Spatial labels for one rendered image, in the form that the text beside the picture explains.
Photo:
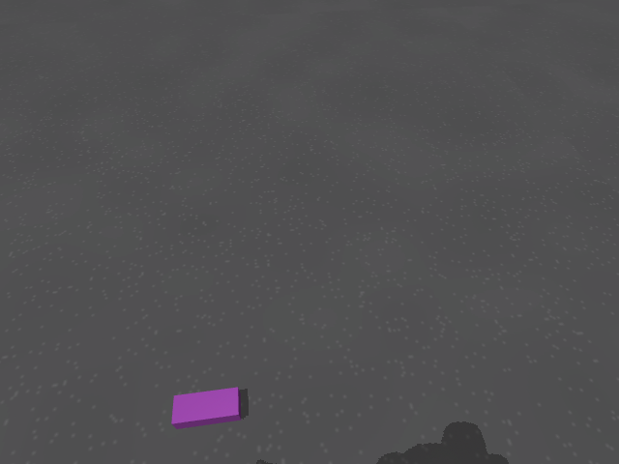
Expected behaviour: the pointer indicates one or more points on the carton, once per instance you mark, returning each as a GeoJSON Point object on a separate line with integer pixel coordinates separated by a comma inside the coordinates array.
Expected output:
{"type": "Point", "coordinates": [206, 407]}

